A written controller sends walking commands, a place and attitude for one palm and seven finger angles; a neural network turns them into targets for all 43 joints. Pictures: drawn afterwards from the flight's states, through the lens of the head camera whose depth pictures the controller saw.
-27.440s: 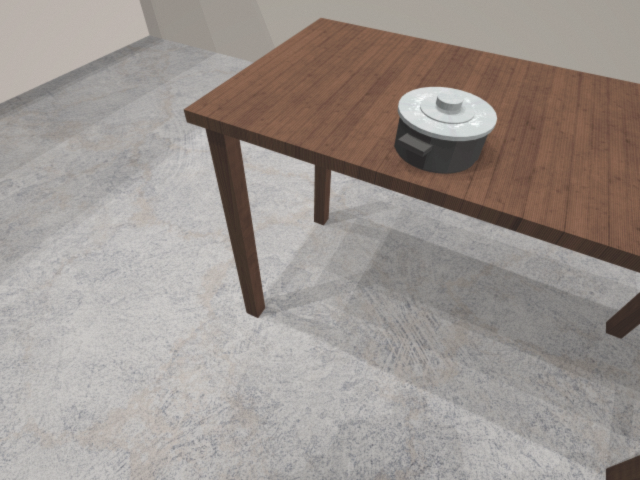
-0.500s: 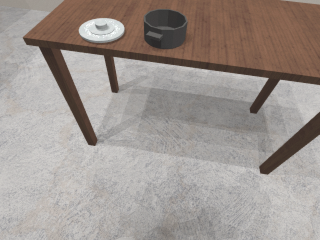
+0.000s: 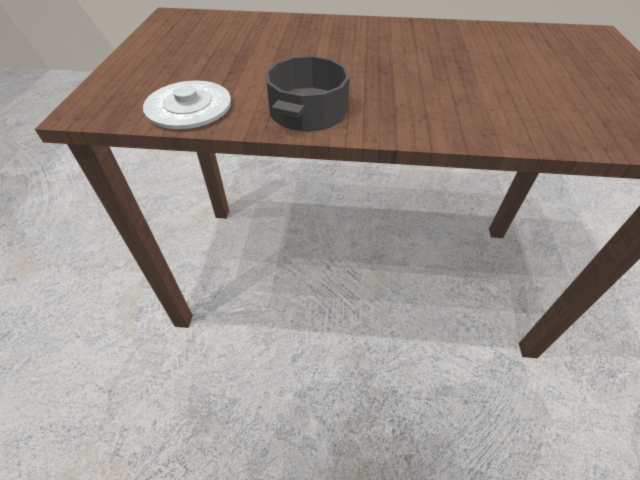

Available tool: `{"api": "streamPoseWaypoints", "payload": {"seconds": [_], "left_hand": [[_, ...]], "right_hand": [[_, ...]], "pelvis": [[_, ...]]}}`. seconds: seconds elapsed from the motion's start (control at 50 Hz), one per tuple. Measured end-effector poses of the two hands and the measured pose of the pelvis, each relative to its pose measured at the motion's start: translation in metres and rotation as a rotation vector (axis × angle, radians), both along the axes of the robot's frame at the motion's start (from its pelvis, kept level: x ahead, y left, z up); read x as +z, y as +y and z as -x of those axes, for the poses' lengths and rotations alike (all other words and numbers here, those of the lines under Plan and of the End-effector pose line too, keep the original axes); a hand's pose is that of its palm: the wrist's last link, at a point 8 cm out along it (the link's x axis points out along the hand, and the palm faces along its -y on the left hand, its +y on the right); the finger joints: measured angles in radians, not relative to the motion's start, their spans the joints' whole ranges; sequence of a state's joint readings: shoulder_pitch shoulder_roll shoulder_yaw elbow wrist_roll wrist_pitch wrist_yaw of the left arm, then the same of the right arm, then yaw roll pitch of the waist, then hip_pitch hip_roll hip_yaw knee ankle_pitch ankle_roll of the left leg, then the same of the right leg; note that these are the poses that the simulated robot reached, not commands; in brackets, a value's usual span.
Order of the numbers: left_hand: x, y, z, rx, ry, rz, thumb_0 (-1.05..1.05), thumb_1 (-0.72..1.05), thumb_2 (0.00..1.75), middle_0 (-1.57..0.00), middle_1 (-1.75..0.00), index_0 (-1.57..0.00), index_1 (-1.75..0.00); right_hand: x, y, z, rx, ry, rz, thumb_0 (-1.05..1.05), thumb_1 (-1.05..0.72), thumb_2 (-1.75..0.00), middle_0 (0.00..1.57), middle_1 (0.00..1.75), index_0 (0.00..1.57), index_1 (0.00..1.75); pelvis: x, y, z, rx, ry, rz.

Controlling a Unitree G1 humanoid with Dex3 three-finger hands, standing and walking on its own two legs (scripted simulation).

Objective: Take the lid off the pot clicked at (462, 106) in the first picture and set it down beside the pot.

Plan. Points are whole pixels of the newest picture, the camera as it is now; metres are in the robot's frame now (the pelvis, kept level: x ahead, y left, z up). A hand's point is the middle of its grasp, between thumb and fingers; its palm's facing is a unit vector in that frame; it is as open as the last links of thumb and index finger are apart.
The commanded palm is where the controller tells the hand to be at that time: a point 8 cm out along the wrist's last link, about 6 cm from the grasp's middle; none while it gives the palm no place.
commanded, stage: let the arm hang, fingers relaxed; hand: left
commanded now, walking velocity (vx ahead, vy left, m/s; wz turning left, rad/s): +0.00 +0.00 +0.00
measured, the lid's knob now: (185, 93) +0.77 +0.30 +0.08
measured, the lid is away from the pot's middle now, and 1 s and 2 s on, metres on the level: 0.24 0.24 0.24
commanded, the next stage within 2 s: look to check the result in 1.12 s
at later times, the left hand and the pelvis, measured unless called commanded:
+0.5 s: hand out of the picture +0.01 +0.18 -0.18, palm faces +0.02 -0.98 -0.20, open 7.4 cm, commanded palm none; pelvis +0.00 +0.00 +0.00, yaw +0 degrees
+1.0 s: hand out of the picture +0.01 +0.17 -0.18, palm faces +0.03 -0.98 -0.19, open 7.4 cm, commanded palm none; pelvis +0.00 +0.00 +0.00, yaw +0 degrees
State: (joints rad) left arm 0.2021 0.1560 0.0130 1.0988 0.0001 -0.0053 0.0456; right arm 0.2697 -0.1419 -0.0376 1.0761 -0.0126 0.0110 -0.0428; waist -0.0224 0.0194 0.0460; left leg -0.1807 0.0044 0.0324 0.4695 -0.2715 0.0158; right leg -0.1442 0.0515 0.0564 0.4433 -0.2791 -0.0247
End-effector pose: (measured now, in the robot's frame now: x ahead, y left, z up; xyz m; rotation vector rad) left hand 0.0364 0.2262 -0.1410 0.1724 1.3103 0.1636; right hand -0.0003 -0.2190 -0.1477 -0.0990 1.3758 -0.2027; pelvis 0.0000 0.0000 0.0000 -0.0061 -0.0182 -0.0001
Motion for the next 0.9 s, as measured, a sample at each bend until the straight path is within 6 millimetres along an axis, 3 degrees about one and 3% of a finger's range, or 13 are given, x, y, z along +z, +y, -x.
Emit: {"api": "streamPoseWaypoints", "payload": {"seconds": [0.16,0.6,0.9], "left_hand": [[0.001,0.002,-0.008,-0.01,-0.011,0.003,0.01,0.93,0.89,-0.2,-0.29,-0.2,-0.3],[-0.005,-0.006,0.036,0.024,0.109,0.032,0.01,0.92,0.89,-0.2,-0.29,-0.2,-0.3],[-0.005,-0.009,0.037,0.027,0.109,0.033,0.01,0.92,0.89,-0.2,-0.29,-0.2,-0.3]], "right_hand": [[0.0,0.005,0.007,-0.012,0.018,-0.006,0.0,-0.91,-0.9,0.2,0.3,0.2,0.3],[0.001,0.014,0.015,-0.016,0.059,-0.017,0.0,-0.91,-0.9,0.2,0.3,0.2,0.3],[0.001,0.012,0.013,-0.016,0.052,-0.012,0.0,-0.91,-0.9,0.2,0.3,0.2,0.3]], "pelvis": [[0.001,0.002,-0.002,-0.005,0.002,0.0],[0.001,0.004,-0.003,-0.005,0.003,0.001],[0.001,0.003,-0.003,-0.006,0.002,0.0]]}}
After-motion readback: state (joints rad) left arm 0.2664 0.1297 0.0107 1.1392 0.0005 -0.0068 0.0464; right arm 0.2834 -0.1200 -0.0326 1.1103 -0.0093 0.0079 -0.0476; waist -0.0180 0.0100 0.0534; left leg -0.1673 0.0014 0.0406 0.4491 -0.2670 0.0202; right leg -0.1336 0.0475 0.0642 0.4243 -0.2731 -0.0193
